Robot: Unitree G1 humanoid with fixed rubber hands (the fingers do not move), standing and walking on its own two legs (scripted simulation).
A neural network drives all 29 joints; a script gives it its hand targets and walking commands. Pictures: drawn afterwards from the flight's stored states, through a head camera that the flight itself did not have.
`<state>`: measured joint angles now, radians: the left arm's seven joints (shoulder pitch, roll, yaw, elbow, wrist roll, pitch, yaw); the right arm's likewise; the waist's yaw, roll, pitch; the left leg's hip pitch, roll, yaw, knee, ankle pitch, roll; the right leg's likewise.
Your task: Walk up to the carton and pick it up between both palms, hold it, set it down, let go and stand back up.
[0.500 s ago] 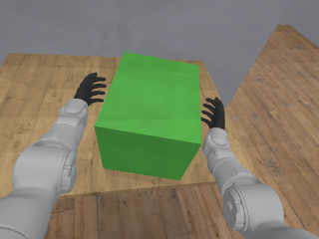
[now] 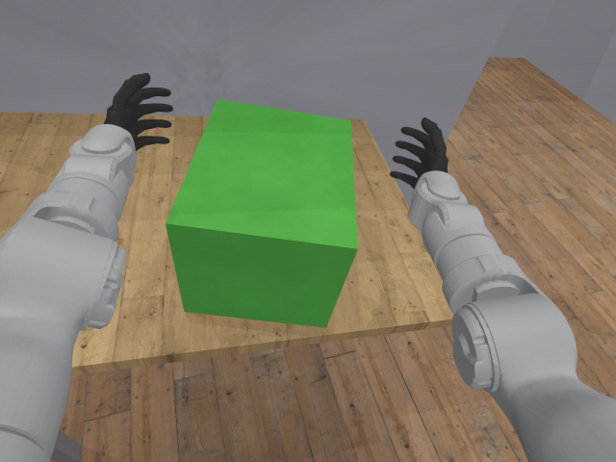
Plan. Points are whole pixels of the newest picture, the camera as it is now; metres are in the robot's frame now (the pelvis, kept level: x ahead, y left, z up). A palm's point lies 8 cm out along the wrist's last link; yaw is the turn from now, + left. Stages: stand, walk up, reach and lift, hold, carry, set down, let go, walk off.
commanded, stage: set down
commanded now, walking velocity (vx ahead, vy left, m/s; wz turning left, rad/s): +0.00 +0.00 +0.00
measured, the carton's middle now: (271, 212) +0.49 -0.02 +0.03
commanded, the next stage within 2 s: none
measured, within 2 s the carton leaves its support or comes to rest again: neither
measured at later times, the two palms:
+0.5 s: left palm (106, 101) +0.49 +0.18 +0.22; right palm (436, 164) +0.41 -0.21 +0.20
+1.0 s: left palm (72, 179) +0.42 +0.22 +0.16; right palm (418, 221) +0.35 -0.18 +0.15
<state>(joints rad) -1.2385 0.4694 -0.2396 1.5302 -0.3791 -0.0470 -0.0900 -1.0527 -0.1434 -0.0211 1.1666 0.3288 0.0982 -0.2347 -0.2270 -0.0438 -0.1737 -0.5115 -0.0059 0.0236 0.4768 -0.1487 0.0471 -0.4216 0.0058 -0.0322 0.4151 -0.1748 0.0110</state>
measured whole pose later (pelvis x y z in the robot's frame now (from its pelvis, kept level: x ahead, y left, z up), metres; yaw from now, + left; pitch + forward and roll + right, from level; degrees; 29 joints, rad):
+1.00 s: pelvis +0.00 +0.01 +0.01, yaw -1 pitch -3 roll -2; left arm -0.79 0.51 -0.03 0.83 -0.27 0.28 -0.16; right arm -0.61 -0.08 -0.05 0.54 0.31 0.32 -0.34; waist -0.10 -0.07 -0.01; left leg -0.22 0.00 0.06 0.41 -0.15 0.05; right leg -0.12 0.01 0.00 0.31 -0.14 0.01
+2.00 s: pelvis +0.04 -0.01 +0.01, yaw -3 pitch -5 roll -1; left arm 0.21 0.47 0.11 -0.01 -0.28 0.12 -0.21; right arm 0.41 -0.03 0.10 -0.27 0.20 0.18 -0.34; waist 0.05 -0.03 0.09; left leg -0.07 0.02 0.07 0.38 -0.22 0.03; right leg 0.01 0.03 0.02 0.28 -0.21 0.00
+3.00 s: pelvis +0.04 -0.03 +0.01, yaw -2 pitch -5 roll +0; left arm 0.32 0.39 0.04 0.25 -0.18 -0.02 -0.17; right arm 0.44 -0.06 0.07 0.14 0.11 -0.08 -0.19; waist 0.05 -0.03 0.09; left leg -0.07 0.02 0.05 0.37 -0.21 0.00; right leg 0.00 0.03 0.00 0.32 -0.23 -0.02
